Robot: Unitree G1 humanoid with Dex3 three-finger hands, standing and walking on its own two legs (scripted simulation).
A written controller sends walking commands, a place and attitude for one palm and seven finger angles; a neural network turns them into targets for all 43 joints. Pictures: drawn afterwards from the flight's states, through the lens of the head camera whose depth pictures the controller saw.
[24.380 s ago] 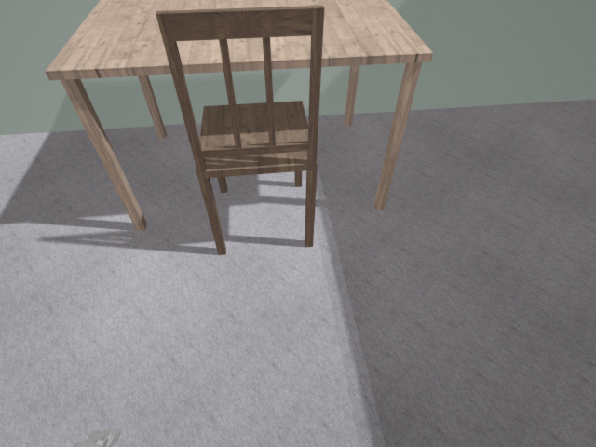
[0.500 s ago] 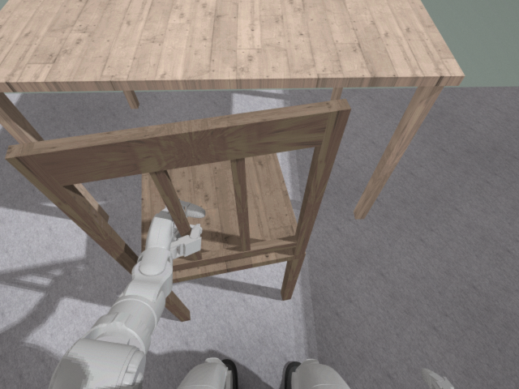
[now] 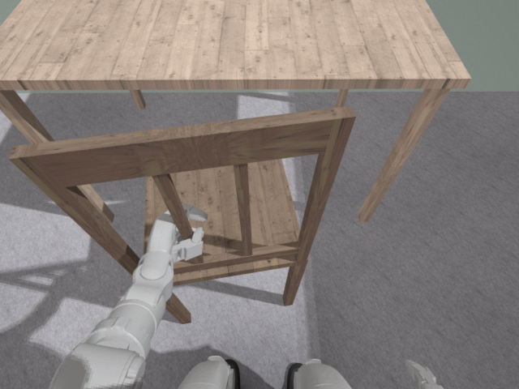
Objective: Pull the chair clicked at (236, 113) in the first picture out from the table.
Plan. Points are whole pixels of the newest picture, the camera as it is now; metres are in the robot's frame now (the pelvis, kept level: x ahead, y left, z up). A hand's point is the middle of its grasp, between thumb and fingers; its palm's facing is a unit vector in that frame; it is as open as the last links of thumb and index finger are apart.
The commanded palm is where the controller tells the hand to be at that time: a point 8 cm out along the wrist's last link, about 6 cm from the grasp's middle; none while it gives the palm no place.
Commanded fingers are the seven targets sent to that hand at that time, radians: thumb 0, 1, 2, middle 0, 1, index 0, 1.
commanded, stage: step backward, pulling the chair out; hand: left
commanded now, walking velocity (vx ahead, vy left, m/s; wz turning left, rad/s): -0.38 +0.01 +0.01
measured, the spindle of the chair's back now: (183, 226) +0.38 +0.14 -0.04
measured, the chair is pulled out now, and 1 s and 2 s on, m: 0.20 0.23 0.42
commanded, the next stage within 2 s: none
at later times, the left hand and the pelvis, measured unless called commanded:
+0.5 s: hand (196, 243) +0.35 +0.12 -0.06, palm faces -0.03 -0.98 -0.18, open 5.2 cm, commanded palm +0.37 +0.17 -0.05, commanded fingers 0.00 0.90 0.90 -0.50 -1.45 -0.50 -1.45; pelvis -0.01 +0.01 +0.00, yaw +0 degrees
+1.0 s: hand (192, 256) +0.33 +0.12 -0.06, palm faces -0.02 -0.99 -0.16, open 5.2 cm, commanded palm +0.34 +0.18 -0.05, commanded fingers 0.00 0.90 0.90 -0.50 -1.45 -0.50 -1.45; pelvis -0.05 +0.01 +0.00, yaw +4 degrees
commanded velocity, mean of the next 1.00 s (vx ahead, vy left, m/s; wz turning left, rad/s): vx -0.38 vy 0.01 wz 0.00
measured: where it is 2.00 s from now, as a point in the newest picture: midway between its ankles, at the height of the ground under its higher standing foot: outside the picture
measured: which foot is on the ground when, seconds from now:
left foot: down 0.00-0.72, up 0.74-0.96, down 0.98-1.00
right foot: down 0.00-1.00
